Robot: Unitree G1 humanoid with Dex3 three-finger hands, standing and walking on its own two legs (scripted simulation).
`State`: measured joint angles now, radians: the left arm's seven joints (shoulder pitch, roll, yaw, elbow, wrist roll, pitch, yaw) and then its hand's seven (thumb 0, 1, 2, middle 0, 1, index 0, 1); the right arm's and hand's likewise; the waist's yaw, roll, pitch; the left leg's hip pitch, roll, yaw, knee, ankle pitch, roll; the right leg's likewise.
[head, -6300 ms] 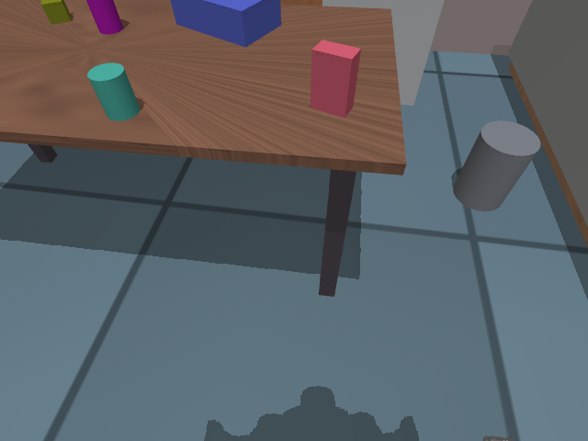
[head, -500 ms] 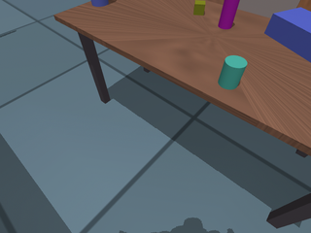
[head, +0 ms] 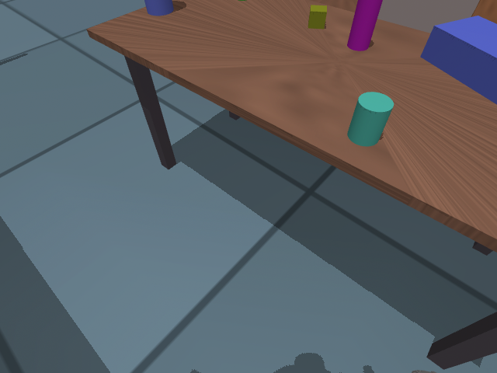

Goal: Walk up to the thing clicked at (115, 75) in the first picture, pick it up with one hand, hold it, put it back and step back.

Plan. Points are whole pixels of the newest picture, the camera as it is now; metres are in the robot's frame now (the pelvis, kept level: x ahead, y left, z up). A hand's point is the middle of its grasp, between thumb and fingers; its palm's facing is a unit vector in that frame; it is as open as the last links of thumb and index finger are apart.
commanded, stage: stand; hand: left
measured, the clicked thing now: (369, 119) +0.62 -0.27 +0.03
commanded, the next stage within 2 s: walk up in 0.16 s
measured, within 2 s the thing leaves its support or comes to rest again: neither
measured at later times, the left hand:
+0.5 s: hand out of the picture +0.13 +0.20 -0.16, palm faces -0.24 -0.88 -0.40, open 7.4 cm
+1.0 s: hand (219, 276) +0.33 +0.09 -0.17, palm faces -0.45 -0.79 -0.42, open 7.4 cm
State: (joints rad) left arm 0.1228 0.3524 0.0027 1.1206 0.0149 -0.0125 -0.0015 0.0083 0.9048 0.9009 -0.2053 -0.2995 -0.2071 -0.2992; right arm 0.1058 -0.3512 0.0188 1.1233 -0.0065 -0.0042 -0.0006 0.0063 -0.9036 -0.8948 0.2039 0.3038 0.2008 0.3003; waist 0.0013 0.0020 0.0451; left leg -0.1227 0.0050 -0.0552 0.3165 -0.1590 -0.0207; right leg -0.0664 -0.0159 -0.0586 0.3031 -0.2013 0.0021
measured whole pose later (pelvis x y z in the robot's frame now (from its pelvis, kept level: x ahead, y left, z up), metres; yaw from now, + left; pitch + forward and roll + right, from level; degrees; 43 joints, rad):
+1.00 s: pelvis +0.13 -0.13 -0.03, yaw -28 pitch -3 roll +0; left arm 0.27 0.42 0.04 0.80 0.00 -0.01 0.03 0.01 0.90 0.90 -0.21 -0.30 -0.21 -0.30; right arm 0.18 -0.37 -0.07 0.80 -0.02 -0.01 0.02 0.01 -0.90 -0.89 0.20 0.30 0.20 0.30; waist 0.00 -0.01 0.16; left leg -0.39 0.06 0.04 0.71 -0.27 0.00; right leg -0.38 0.06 0.08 1.03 -0.58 -0.01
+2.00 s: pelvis +0.12 -0.11 -0.02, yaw -41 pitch -3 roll +1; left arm 0.16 0.36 0.02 1.01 0.02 -0.01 -0.02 0.01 0.90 0.90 -0.21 -0.30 -0.21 -0.30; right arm 0.18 -0.38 -0.01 1.02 -0.01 0.00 0.02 0.01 -0.90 -0.89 0.20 0.30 0.20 0.30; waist 0.00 0.01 0.06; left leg -0.23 0.05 0.01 0.55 -0.28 -0.03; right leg -0.29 0.01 0.09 0.57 -0.24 0.01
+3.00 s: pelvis +0.14 -0.12 +0.00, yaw -43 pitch -2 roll +0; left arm 0.08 0.34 0.02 1.15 0.01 0.00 0.00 0.01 0.90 0.90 -0.21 -0.30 -0.21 -0.30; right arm 0.08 -0.35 -0.02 1.13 -0.01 0.00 0.01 0.01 -0.90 -0.89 0.20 0.30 0.20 0.30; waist -0.01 0.00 0.07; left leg -0.09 0.05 0.05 0.34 -0.20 -0.04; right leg -0.17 0.01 0.12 0.37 -0.16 0.03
